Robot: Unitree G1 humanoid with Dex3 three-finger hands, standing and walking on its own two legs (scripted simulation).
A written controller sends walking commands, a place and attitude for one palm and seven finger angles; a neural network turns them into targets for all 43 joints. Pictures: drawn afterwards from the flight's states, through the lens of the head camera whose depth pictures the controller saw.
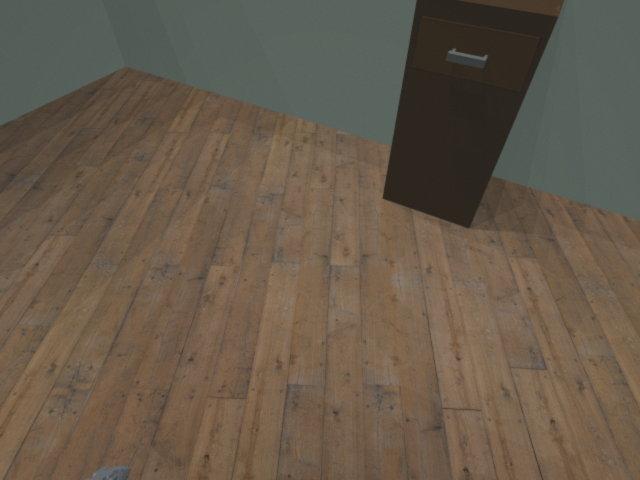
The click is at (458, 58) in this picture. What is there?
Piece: drawer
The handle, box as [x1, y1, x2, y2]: [446, 48, 487, 68]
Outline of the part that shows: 447,53 446,60 482,68 487,57 487,55 480,57 456,52 454,48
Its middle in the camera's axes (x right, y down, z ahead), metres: +0.48 -0.60 +1.27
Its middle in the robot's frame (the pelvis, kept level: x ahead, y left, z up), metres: +1.37 -0.42 -0.04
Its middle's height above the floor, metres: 0.73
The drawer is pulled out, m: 0.00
